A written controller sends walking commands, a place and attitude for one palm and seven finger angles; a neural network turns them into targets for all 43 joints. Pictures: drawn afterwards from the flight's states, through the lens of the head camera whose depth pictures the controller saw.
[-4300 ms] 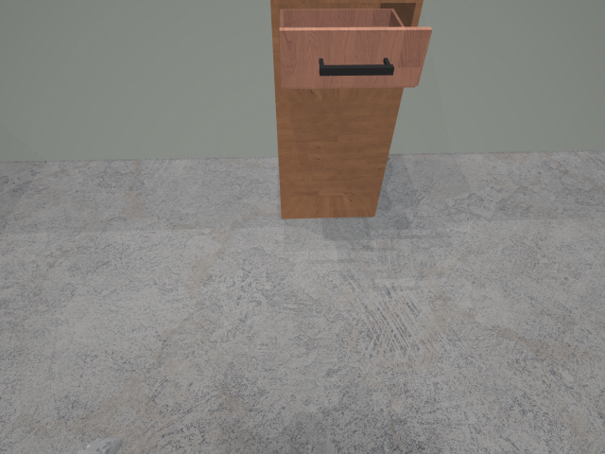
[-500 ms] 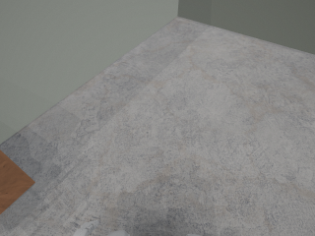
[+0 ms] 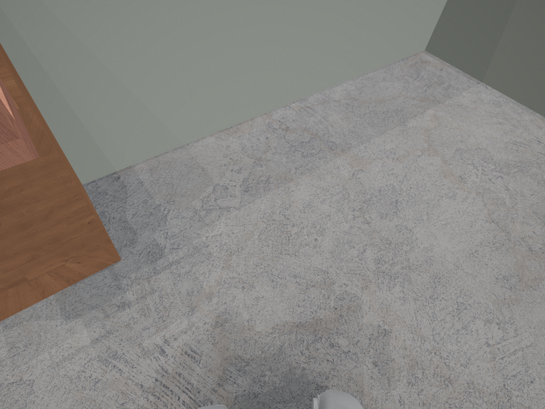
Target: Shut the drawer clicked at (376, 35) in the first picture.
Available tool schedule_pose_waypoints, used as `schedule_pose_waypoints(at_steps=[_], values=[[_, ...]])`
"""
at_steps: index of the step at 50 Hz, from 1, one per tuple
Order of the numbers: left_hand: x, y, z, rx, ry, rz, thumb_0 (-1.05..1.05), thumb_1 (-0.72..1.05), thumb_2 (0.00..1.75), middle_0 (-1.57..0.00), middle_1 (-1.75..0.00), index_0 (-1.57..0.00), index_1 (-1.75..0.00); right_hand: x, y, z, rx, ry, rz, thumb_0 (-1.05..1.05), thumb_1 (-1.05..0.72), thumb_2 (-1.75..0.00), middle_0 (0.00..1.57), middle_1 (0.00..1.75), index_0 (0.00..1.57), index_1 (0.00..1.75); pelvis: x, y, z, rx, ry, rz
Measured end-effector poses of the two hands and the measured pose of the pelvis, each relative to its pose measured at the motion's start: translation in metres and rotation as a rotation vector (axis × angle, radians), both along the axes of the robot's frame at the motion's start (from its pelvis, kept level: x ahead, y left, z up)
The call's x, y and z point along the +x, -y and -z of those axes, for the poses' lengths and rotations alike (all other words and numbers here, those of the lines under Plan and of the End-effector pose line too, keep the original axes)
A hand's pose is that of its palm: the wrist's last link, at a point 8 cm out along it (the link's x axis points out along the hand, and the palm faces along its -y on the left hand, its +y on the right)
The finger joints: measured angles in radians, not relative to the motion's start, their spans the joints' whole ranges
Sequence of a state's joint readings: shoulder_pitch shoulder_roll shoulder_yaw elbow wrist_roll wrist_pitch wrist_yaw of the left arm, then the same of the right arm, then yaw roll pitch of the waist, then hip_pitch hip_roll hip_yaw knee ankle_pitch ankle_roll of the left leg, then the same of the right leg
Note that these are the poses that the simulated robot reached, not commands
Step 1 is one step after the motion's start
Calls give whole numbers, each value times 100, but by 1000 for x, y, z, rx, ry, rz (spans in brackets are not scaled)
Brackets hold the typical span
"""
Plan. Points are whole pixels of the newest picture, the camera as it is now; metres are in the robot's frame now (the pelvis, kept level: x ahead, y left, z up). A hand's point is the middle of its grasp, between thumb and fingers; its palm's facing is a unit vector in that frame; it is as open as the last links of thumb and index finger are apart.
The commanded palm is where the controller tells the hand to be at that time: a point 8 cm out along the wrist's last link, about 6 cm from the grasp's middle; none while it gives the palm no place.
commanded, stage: turn to face it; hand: left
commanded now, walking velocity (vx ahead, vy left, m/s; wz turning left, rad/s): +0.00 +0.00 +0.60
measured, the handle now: out of the picture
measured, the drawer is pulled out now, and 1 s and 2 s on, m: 0.19 0.19 0.19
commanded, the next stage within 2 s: take the last steps up to it in 1.02 s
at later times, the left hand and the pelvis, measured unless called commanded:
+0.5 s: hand out of the picture -0.01 +0.13 -0.14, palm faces +0.33 -0.91 -0.26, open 7.4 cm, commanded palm none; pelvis -0.02 -0.07 +0.01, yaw +20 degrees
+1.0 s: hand out of the picture -0.12 +0.18 -0.16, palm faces +0.56 -0.78 -0.27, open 7.4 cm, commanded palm none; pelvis -0.05 -0.04 +0.01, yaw +33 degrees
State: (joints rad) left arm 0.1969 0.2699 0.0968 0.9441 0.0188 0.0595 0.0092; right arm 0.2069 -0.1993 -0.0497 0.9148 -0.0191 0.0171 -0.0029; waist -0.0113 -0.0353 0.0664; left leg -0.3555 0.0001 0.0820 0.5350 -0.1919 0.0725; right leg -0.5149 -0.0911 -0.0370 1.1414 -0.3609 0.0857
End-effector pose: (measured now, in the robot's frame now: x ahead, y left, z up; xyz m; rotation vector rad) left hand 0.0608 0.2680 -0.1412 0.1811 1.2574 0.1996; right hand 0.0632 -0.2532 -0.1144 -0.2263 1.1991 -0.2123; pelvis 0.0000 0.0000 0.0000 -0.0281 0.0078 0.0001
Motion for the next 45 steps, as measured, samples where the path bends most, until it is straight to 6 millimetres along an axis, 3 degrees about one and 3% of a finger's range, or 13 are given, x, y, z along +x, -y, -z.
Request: schedule_pose_waypoints(at_steps=[4,8,13,16,25,30,38,41,45], values=[[-17,-4,-12,34,-9,-50,1,91,90,-20,-30,-20,-30,8,-3,3,33,-11,-39,1,-90,-90,21,30,20,30,0,5,-4,0,-6,-45],[-25,5,-18,52,10,-87,1,91,90,-20,-30,-20,-30,14,4,10,58,-19,-77,1,-90,-90,21,30,20,30,-4,17,-4,3,-7,-96],[-33,35,-24,62,73,-129,1,91,90,-20,-30,-20,-30,22,26,23,80,-30,-125,1,-90,-90,21,30,20,30,-12,41,2,17,-6,-167],[-47,56,-26,73,100,-160,0,91,90,-20,-30,-20,-30,31,41,32,87,-33,-157,1,-90,-90,21,30,20,30,-17,56,6,30,-1,-211],[-99,95,-30,28,59,-285,1,91,90,-20,-30,-20,-30,61,54,15,66,-49,-294,1,-90,-90,20,30,19,30,-20,72,-8,70,11,-347],[-136,96,-22,6,27,-372,0,91,90,-21,-30,-20,-30,84,32,13,42,-62,-401,1,-91,-90,20,30,19,30,-26,66,-6,68,2,-416],[-215,69,9,-21,-92,-517,0,91,90,-21,-30,-20,-30,123,-44,5,28,68,-574,1,-90,-90,20,30,19,30,-42,40,10,40,-4,-492],[-226,60,4,-15,-111,-548,1,91,90,-20,-30,-20,-30,120,-60,-4,32,89,-601,1,-90,-90,20,30,19,30,-46,36,3,26,5,-513],[-223,52,-6,-1,-66,-566,1,91,90,-20,-30,-20,-30,110,-70,-6,47,70,-621,0,-90,-90,20,30,20,30,-48,34,-5,20,11,-539]])
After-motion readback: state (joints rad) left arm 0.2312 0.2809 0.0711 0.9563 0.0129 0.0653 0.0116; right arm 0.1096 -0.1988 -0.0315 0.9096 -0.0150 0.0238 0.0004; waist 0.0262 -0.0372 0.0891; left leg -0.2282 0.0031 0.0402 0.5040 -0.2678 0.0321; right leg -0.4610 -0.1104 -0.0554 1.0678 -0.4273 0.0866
